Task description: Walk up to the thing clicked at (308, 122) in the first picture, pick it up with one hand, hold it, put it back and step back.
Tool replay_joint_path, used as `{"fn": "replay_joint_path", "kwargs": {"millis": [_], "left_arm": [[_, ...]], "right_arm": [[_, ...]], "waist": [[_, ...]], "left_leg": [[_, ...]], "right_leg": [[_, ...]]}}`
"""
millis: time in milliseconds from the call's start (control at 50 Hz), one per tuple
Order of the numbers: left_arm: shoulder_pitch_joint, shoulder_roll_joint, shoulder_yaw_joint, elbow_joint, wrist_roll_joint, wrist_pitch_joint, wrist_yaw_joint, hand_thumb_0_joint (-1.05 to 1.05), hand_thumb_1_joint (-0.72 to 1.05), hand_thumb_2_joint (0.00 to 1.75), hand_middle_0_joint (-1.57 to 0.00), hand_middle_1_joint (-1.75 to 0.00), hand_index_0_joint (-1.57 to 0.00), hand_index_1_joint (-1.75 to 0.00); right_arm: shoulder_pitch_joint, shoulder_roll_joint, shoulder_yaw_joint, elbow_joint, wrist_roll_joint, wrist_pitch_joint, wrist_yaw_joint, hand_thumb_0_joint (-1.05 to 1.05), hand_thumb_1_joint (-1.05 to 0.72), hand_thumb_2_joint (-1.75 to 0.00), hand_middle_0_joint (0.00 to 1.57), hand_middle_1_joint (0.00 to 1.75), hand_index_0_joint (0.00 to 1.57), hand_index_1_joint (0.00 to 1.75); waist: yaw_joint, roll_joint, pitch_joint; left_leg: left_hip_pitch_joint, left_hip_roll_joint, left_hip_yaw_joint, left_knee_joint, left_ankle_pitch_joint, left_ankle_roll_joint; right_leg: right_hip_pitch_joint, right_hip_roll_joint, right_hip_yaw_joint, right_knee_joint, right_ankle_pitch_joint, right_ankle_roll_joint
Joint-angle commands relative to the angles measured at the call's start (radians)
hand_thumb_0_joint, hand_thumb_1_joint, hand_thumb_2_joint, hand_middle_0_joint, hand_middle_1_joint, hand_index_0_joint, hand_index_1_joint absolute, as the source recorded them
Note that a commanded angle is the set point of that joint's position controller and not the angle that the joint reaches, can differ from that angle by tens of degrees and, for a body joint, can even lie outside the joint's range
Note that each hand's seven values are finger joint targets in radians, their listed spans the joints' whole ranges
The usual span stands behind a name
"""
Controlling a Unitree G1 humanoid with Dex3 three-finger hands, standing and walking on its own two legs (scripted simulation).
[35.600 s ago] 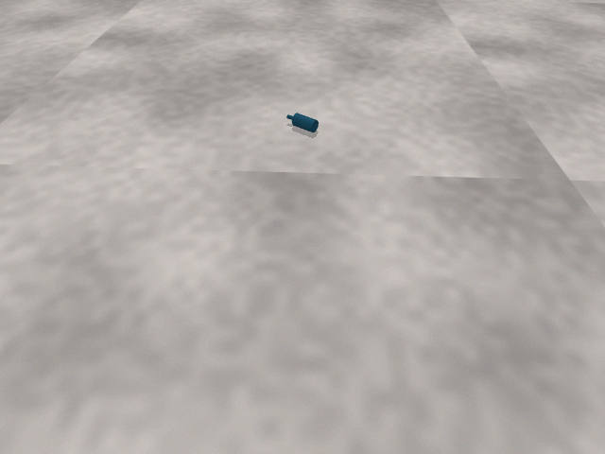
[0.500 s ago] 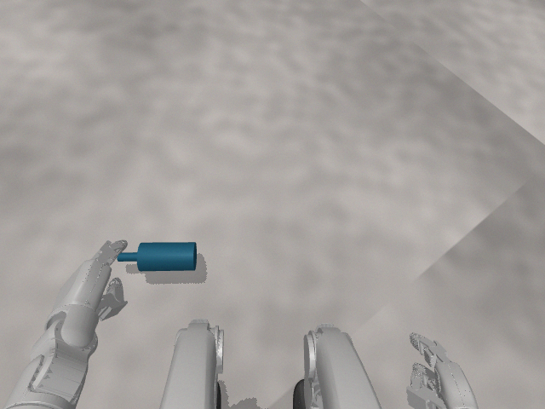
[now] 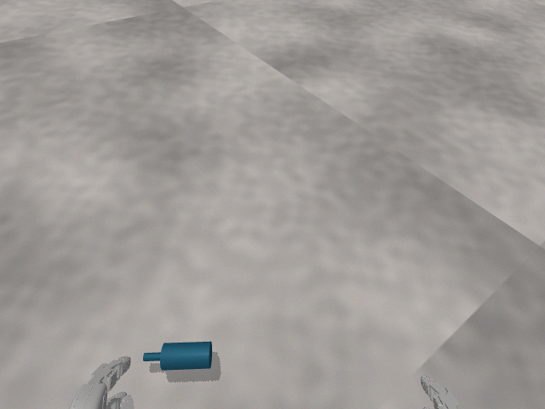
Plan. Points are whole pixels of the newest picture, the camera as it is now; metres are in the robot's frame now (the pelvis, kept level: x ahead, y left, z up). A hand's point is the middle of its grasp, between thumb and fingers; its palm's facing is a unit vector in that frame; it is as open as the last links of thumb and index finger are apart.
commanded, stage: home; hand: left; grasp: from above
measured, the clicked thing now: (177, 355) +0.47 +0.27 -0.66
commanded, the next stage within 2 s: none
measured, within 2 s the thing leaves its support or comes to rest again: neither
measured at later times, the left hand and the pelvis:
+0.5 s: hand out of the picture +0.17 +0.18 -0.03, palm faces +0.06 -0.98 -0.20, open 7.4 cm; pelvis +0.01 +0.00 +0.02, yaw +1 degrees
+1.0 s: hand out of the picture +0.17 +0.18 -0.03, palm faces +0.05 -0.98 -0.20, open 7.4 cm; pelvis +0.01 +0.00 +0.02, yaw +0 degrees
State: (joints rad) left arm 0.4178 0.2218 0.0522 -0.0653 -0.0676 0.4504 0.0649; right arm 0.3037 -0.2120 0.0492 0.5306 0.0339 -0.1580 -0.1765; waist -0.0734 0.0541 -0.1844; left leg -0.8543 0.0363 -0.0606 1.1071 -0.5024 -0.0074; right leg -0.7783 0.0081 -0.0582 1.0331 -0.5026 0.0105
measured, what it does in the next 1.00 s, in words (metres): stands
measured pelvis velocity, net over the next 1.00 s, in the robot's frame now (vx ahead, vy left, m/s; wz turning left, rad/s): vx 0.01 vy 0.00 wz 0.01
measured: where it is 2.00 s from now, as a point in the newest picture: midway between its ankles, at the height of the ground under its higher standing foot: outside the picture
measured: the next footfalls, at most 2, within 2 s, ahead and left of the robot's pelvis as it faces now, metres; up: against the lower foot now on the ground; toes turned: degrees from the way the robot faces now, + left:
none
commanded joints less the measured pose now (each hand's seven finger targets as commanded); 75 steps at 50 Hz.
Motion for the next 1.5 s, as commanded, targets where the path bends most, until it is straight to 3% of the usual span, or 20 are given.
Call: {"fn": "replay_joint_path", "kwargs": {"millis": [0, 60, 260, 400, 580, 780, 980, 1080, 1180, 1320, 1420, 1440, 1480], "left_arm": [[0.074, 0.092, 0.050, -0.240, -0.002, -0.032, -0.002, 0.00, 0.90, 0.90, -0.20, -0.30, -0.20, -0.30], [0.093, 0.084, 0.029, -0.252, 0.006, -0.030, -0.017, 0.00, 0.90, 0.90, -0.20, -0.30, -0.20, -0.30], [0.048, 0.098, 0.045, -0.229, 0.020, -0.052, -0.045, 0.00, 0.90, 0.90, -0.20, -0.30, -0.20, -0.30], [0.067, 0.100, 0.041, -0.250, 0.025, -0.051, -0.041, 0.00, 0.90, 0.90, -0.20, -0.30, -0.20, -0.30], [0.058, 0.101, 0.040, -0.246, 0.023, -0.052, -0.037, 0.00, 0.90, 0.90, -0.20, -0.30, -0.20, -0.30], [0.059, 0.105, 0.037, -0.247, 0.020, -0.052, -0.039, 0.00, 0.90, 0.90, -0.20, -0.30, -0.20, -0.30], [0.056, 0.102, 0.035, -0.241, 0.023, -0.046, -0.040, 0.00, 0.90, 0.90, -0.20, -0.30, -0.20, -0.30], [0.059, 0.105, 0.039, -0.263, 0.021, -0.046, -0.042, 0.00, 0.90, 0.90, -0.20, -0.30, -0.20, -0.30], [0.043, 0.107, 0.039, -0.254, 0.024, -0.044, -0.041, 0.00, 0.90, 0.90, -0.20, -0.30, -0.20, -0.30], [0.046, 0.098, 0.027, -0.261, 0.021, -0.044, -0.042, 0.00, 0.90, 0.90, -0.20, -0.30, -0.20, -0.30], [0.070, 0.119, 0.053, -0.249, 0.017, -0.046, -0.040, 0.00, 0.90, 0.90, -0.20, -0.30, -0.20, -0.30], [0.067, 0.104, 0.033, -0.252, 0.020, -0.046, -0.041, 0.00, 0.90, 0.90, -0.20, -0.30, -0.20, -0.30], [0.064, 0.112, 0.041, -0.263, 0.018, -0.049, -0.040, 0.00, 0.90, 0.90, -0.20, -0.30, -0.20, -0.30]], "right_arm": [[-0.056, -0.108, -0.052, -0.164, -0.008, -0.075, -0.020, 0.00, -0.90, -0.90, 0.20, 0.30, 0.20, 0.30], [-0.051, -0.114, -0.059, -0.173, -0.011, -0.084, -0.022, 0.00, -0.90, -0.90, 0.20, 0.30, 0.20, 0.30], [-0.070, -0.131, -0.067, -0.165, -0.027, -0.123, -0.017, 0.00, -0.90, -0.90, 0.20, 0.30, 0.20, 0.30], [-0.081, -0.131, -0.067, -0.158, -0.029, -0.132, -0.012, 0.00, -0.90, -0.90, 0.20, 0.30, 0.20, 0.30], [-0.090, -0.129, -0.063, -0.158, -0.029, -0.132, -0.013, 0.00, -0.90, -0.90, 0.20, 0.30, 0.20, 0.30], [-0.080, -0.132, -0.067, -0.150, -0.028, -0.131, -0.016, 0.00, -0.90, -0.90, 0.20, 0.30, 0.20, 0.30], [-0.089, -0.130, -0.068, -0.156, -0.028, -0.133, -0.015, 0.00, -0.90, -0.90, 0.20, 0.30, 0.20, 0.30], [-0.083, -0.133, -0.070, -0.157, -0.028, -0.133, -0.015, 0.00, -0.90, -0.90, 0.20, 0.30, 0.20, 0.30], [-0.084, -0.134, -0.070, -0.154, -0.028, -0.135, -0.015, 0.00, -0.90, -0.90, 0.20, 0.30, 0.20, 0.30], [-0.089, -0.129, -0.067, -0.159, -0.029, -0.136, -0.015, 0.00, -0.90, -0.90, 0.20, 0.30, 0.20, 0.30], [-0.084, -0.140, -0.075, -0.159, -0.029, -0.136, -0.017, 0.00, -0.90, -0.90, 0.20, 0.30, 0.20, 0.30], [-0.086, -0.134, -0.070, -0.162, -0.028, -0.138, -0.017, 0.00, -0.90, -0.90, 0.20, 0.30, 0.20, 0.30], [-0.080, -0.134, -0.073, -0.155, -0.028, -0.135, -0.018, 0.00, -0.90, -0.90, 0.20, 0.30, 0.20, 0.30]], "waist": [[0.021, 0.015, -0.121], [0.014, -0.018, -0.078], [0.024, -0.011, -0.024], [0.035, 0.001, -0.071], [0.037, -0.012, -0.046], [0.034, -0.003, -0.066], [0.035, -0.020, -0.040], [0.035, -0.009, -0.065], [0.031, 0.008, -0.040], [0.029, 0.001, -0.049], [0.036, -0.018, -0.059], [0.033, -0.016, -0.055], [0.034, 0.000, -0.063]], "left_leg": [[0.237, -0.032, 0.008, -0.218, 0.289, 0.018], [0.251, -0.036, 0.014, -0.239, 0.279, 0.025], [0.270, -0.034, 0.016, -0.266, 0.234, 0.022], [0.296, -0.036, 0.013, -0.264, 0.269, 0.018], [0.272, -0.036, 0.014, -0.267, 0.222, 0.022], [0.290, -0.031, 0.015, -0.253, 0.282, 0.020], [0.265, -0.033, 0.019, -0.260, 0.222, 0.022], [0.285, -0.032, 0.021, -0.254, 0.251, 0.020], [0.275, -0.028, 0.013, -0.274, 0.188, 0.019], [0.275, -0.027, 0.009, -0.268, 0.207, 0.018], [0.268, -0.029, 0.011, -0.262, 0.203, 0.021], [0.269, -0.030, 0.016, -0.260, 0.209, 0.020], [0.275, -0.029, 0.015, -0.257, 0.223, 0.019]], "right_leg": [[0.152, 0.031, -0.011, -0.203, 0.271, -0.022], [0.161, 0.029, -0.012, -0.233, 0.267, -0.016], [0.153, 0.022, -0.019, -0.241, 0.216, -0.013], [0.186, 0.021, -0.015, -0.234, 0.247, -0.014], [0.170, 0.021, -0.014, -0.245, 0.207, -0.011], [0.179, 0.021, -0.010, -0.232, 0.258, -0.012], [0.169, 0.020, -0.009, -0.246, 0.207, -0.009], [0.177, 0.018, -0.005, -0.240, 0.232, -0.011], [0.154, 0.021, -0.009, -0.240, 0.175, -0.012], [0.153, 0.023, -0.013, -0.237, 0.189, -0.011], [0.162, 0.022, -0.009, -0.238, 0.184, -0.010], [0.159, 0.020, -0.007, -0.237, 0.192, -0.010], [0.164, 0.019, -0.006, -0.232, 0.201, -0.013]]}}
